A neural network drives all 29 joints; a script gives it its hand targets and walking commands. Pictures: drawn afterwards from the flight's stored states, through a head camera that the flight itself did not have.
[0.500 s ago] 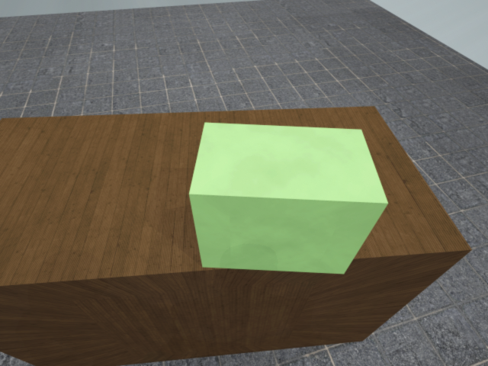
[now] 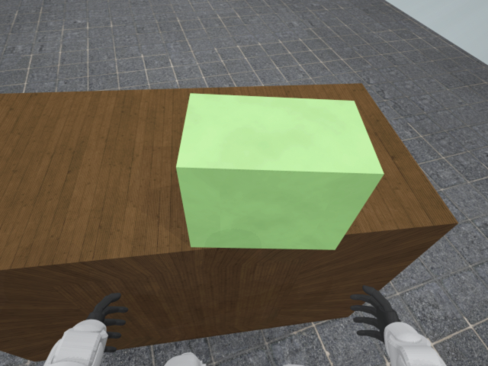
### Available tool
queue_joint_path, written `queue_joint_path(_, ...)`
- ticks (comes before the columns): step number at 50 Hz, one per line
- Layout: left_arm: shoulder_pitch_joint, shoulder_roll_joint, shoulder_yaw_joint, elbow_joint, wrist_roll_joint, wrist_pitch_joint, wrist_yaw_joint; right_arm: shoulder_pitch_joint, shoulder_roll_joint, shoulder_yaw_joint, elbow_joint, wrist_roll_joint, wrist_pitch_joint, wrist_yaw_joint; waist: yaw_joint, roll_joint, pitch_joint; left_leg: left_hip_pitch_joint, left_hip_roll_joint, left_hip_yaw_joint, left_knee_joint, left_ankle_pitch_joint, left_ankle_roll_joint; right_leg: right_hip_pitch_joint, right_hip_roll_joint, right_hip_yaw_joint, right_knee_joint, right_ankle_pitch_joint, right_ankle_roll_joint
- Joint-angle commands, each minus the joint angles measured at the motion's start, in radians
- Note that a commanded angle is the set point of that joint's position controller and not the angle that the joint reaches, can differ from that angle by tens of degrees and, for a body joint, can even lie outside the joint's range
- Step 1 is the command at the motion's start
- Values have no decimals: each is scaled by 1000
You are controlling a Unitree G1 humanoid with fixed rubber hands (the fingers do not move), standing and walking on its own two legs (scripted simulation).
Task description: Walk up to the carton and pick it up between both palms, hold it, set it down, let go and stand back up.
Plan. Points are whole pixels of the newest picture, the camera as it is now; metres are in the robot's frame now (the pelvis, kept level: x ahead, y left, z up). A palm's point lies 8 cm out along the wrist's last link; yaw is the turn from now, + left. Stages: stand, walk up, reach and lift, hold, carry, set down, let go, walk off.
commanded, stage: reach and lift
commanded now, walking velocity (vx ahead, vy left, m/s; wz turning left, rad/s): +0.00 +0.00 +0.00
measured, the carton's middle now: (268, 177) +0.41 -0.04 +0.07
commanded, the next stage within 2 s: none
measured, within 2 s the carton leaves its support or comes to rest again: neither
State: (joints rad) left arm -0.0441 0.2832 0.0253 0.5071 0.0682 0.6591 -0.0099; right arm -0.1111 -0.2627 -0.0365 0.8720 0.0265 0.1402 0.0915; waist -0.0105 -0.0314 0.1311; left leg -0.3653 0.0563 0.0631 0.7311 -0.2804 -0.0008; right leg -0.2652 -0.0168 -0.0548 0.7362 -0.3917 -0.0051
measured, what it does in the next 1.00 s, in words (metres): stands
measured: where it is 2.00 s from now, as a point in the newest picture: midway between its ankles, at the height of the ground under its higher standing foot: outside the picture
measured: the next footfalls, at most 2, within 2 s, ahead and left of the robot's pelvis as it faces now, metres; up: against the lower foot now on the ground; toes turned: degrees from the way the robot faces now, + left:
none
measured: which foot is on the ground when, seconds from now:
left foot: down 0.00-1.00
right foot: down 0.00-1.00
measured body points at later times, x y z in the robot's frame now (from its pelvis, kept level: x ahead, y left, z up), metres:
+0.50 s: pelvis +0.04 -0.01 +0.03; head +0.06 +0.00 +0.48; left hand +0.22 +0.24 -0.05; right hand +0.21 -0.26 -0.05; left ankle +0.07 +0.12 -0.71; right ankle +0.01 -0.12 -0.71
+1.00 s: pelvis +0.04 -0.01 +0.04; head +0.03 +0.01 +0.49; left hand +0.21 +0.24 -0.01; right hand +0.20 -0.25 +0.00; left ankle +0.07 +0.12 -0.71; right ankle +0.01 -0.12 -0.71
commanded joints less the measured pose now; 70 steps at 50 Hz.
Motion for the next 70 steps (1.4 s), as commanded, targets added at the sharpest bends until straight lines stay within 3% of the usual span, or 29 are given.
queue_joint_path(1,143,62,88,-89,79,49,-15,52,-215,1,-60,42,30,-4,0,41,-122,316,-17,6,-212,158,-62,-76,45,-61,-251,216,-39)
queue_joint_path(4,123,62,104,-115,82,-12,-28,57,-163,29,-121,40,25,-4,5,13,-83,322,-48,29,-241,151,-39,-83,34,-34,-319,261,-20)
queue_joint_path(8,68,60,112,-176,55,-113,-26,85,-106,18,-209,27,-28,6,3,40,-141,347,-53,47,-256,110,-20,-96,11,-7,-359,260,-4)
queue_joint_path(12,58,81,117,-198,13,-193,-20,110,-82,-7,-301,-1,-86,-2,12,23,-181,352,-54,49,-261,114,-9,-87,3,0,-366,290,10)
queue_joint_path(20,189,71,105,-191,-42,-270,-23,225,-103,-16,-373,-9,-136,-36,4,-15,-185,425,-68,33,-320,279,-25,4,30,-6,-417,434,19)
queue_joint_path(24,226,53,99,-212,-52,-313,-19,264,-112,-16,-371,12,-152,-32,4,9,-193,480,-71,19,-340,383,-39,15,44,-6,-443,477,15)
queue_joint_path(39,326,34,67,-344,-98,-441,11,368,-108,-44,-510,76,-191,-17,26,32,-136,531,-68,-7,-400,401,-43,12,43,21,-537,379,-4)
queue_joint_path(44,355,43,60,-383,-125,-470,17,405,-92,-50,-577,92,-180,-20,36,29,-102,515,-71,-6,-427,351,-37,5,36,38,-562,312,-7)
queue_joint_path(46,358,51,54,-404,-144,-485,18,403,-81,-52,-638,88,-177,-23,40,0,-96,508,-67,-9,-434,314,-28,-7,33,43,-568,273,-7)
queue_joint_path(51,395,56,48,-463,-168,-515,28,455,-71,-70,-692,102,-170,-26,44,32,-104,502,-62,-12,-440,307,-32,-13,28,56,-570,238,-18)
queue_joint_path(57,392,67,34,-496,-205,-568,36,459,-77,-87,-779,114,-179,-23,45,10,-99,476,-56,-19,-451,262,-28,-35,28,64,-578,178,-23)
queue_joint_path(61,372,71,33,-514,-220,-592,47,456,-71,-89,-784,139,-173,-21,56,43,-90,456,-53,-21,-456,208,-27,-51,17,78,-577,116,-32)
queue_joint_path(66,350,73,19,-522,-253,-612,53,425,-91,-99,-832,158,-176,-16,59,11,-91,444,-49,-33,-460,185,-20,-55,18,77,-569,105,-34)
queue_joint_path(70,331,76,15,-520,-262,-624,53,419,-101,-94,-821,186,-177,-19,56,24,-116,461,-47,-37,-448,224,-24,-56,19,82,-565,134,-33)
